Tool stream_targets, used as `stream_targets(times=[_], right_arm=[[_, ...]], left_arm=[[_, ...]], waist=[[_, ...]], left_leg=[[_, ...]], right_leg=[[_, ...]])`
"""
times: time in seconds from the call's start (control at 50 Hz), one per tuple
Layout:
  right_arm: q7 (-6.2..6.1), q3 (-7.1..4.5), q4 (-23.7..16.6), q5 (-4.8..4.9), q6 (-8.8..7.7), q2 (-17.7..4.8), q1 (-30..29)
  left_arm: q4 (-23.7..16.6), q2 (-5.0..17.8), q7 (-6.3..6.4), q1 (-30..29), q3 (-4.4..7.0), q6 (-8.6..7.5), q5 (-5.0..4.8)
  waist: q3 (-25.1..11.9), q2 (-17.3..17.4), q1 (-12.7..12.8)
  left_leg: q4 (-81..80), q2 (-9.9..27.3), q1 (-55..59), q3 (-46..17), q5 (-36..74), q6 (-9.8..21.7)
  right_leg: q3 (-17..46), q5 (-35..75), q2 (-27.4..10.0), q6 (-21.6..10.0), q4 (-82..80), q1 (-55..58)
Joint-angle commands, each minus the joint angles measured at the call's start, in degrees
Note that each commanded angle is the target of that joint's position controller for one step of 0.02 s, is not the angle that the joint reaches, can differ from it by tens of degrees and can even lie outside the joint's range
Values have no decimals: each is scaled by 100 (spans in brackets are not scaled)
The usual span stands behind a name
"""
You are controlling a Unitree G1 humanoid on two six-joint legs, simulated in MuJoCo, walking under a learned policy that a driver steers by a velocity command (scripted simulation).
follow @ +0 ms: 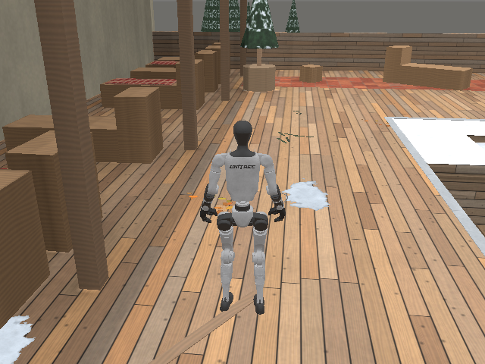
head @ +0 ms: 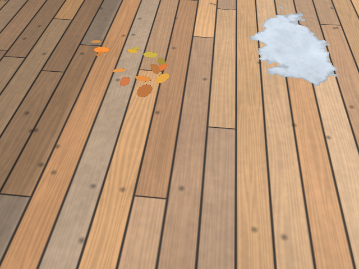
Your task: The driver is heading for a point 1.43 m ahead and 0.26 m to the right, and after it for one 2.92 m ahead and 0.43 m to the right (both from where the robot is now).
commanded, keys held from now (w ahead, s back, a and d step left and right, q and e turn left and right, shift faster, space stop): no key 0.46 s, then w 0.54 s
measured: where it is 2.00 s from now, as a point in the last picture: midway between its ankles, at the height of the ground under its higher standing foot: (184, 216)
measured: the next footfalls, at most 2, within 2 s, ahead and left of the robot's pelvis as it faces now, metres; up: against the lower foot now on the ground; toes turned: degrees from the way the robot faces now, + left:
right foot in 1.22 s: +0.46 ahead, -0.09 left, +0.00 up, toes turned -1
left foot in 1.78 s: +0.75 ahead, +0.14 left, +0.00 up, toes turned +2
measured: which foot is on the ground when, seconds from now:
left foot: down 0.00-1.00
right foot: down 0.00-0.76, up 0.78-1.00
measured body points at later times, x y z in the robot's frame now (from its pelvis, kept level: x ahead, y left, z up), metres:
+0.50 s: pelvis +0.00 -0.01 +0.00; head +0.00 -0.02 +0.45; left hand +0.11 +0.24 -0.12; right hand +0.12 -0.26 -0.11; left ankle +0.01 +0.12 -0.73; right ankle -0.02 -0.12 -0.73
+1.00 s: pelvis +0.13 +0.04 +0.01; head +0.15 +0.06 +0.46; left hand +0.28 +0.30 -0.10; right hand +0.14 -0.22 -0.10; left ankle +0.05 +0.13 -0.73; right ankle +0.22 -0.12 -0.66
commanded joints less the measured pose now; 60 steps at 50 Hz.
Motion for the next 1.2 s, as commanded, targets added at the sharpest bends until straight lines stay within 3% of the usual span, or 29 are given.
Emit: stream_targets(times=[0.02,0.46,0.5,0.52,0.56,0.58,0.62,0.66,0.7,0.74,0.76,0.78,0.8,0.82,0.84,0.86,0.88,0.94,0.98,1.04,1.08,1.14,1.18,1.2], right_arm=[[-39,-180,-442,1,-80,-611,-45],[-142,-180,-321,3,-82,-480,175],[-160,-151,-217,6,-64,-386,291],[-174,-163,-215,30,-72,-417,291],[-167,-141,-326,114,-202,-385,83],[-149,-125,-395,203,-312,-383,-100],[-76,-149,-431,242,-495,-491,-287],[30,-143,-383,247,-588,-488,-236],[99,-139,-149,210,-641,-382,133],[92,-254,223,198,-609,-484,963],[50,-335,307,223,-596,-691,1540],[32,-478,279,185,-585,-1398,2082],[90,-425,312,116,-616,-1290,2074],[108,-327,236,108,-655,-1025,1627],[125,-272,175,94,-680,-874,1368],[146,-238,150,87,-677,-849,1170],[153,-196,155,78,-664,-782,1064],[134,-161,307,100,-625,-725,1275],[96,-170,406,123,-583,-801,1392],[32,-181,532,126,-556,-938,1492],[26,-200,657,159,-569,-1027,1587],[19,-225,794,221,-537,-1062,1498],[2,-258,821,186,-464,-1170,1382],[-7,-268,820,149,-403,-1221,1311]], left_arm=[[-307,601,15,-131,149,-88,-8],[301,574,41,14,119,-103,-23],[425,543,54,122,101,-81,-26],[454,693,76,175,148,-65,-68],[525,991,105,521,228,-95,-118],[520,1149,112,544,278,-124,-119],[516,1184,138,604,303,-172,-94],[458,1157,111,537,296,-170,-157],[374,1172,59,213,287,-132,-248],[387,976,21,270,217,-130,-197],[323,653,-12,132,105,-191,-131],[87,288,-29,121,-5,-313,-69],[4,706,-31,21,113,-405,-211],[5,919,-66,40,178,-457,-340],[64,903,-101,27,170,-486,-338],[103,865,-118,12,175,-512,-240],[122,876,-140,-20,202,-508,-164],[104,611,-230,-126,136,-451,-120],[-79,492,-236,-523,79,-442,-78],[-352,371,-271,-1184,-9,-477,-97],[-497,425,-298,-1441,-16,-487,-131],[-635,637,-349,-1513,36,-520,-150],[-584,833,-347,-1163,123,-528,-132],[-448,1000,-313,-610,218,-513,-132]], waist=[[-332,6,0],[-174,-4,28],[-200,-123,42],[-31,-302,82],[393,-813,248],[682,-969,288],[802,-893,361],[605,-795,311],[321,-688,25],[-97,-458,-332],[-279,52,-624],[-563,1591,-685],[-331,1413,-602],[224,869,-370],[378,558,-293],[388,333,-224],[371,328,-166],[237,424,-171],[295,313,-243],[421,412,-404],[524,457,-432],[521,486,-255],[144,609,-9],[-288,716,281]], left_leg=[[-415,463,129,-391,1306,86],[-466,427,236,-272,1250,-45],[-409,235,194,-61,115,-41],[-174,59,-121,144,-805,-12],[667,-30,-1055,536,-1240,4],[1029,188,-1385,624,-1024,20],[1491,546,-1853,482,-1105,87],[1075,656,-1713,593,-1233,183],[22,396,-241,1016,-188,211],[-294,110,1303,1179,428,145],[-681,662,1994,330,33,345],[-1583,2103,2658,-2139,-731,1066],[-2109,2626,2278,-3504,-1617,1657],[-2123,2578,2021,-3066,-1958,1618],[-2179,2287,1903,-2426,-1648,1456],[-2249,2072,1815,-1922,-981,1308],[-2304,1878,1716,-1438,-186,1166],[-2363,1585,1628,-532,1558,1096],[-2414,1486,1469,-180,1958,1099],[-2552,1322,977,216,1797,1027],[-2617,1472,917,205,1671,1026],[-2345,1759,1527,213,2228,910],[-1728,1801,1925,284,3755,781],[-1000,1703,1984,387,4828,696]], right_leg=[[367,1026,-383,-141,-446,34],[414,742,-365,-197,-635,-103],[440,-568,-308,-281,-839,-150],[625,-1497,-377,-446,-970,-209],[1860,-2978,-1225,-1034,-1698,-137],[2529,-3140,-1755,-1335,-2002,-207],[2840,-2507,-2063,-1533,-2122,-38],[2337,-1745,-1869,-1378,-2058,223],[1388,-904,-1329,-1095,-1817,-388],[830,-410,-913,-844,-1069,-1020],[392,-75,-537,-558,127,-1529],[-285,-703,101,-143,2135,-2636],[233,-1512,32,-174,3269,-3329],[387,-1076,-353,-326,3703,-3791],[319,-513,-546,-411,3722,-3852],[264,-54,-670,-413,3524,-3812],[231,273,-789,-372,3283,-3643],[-82,835,-767,-154,2800,-3490],[-199,1229,-702,15,2082,-3437],[-387,2083,-478,128,785,-2743],[-375,2329,-387,84,372,-2426],[-217,2097,-366,-178,-23,-2402],[-346,1687,-165,-374,-63,-1862],[-506,1519,27,-514,-52,-1128]])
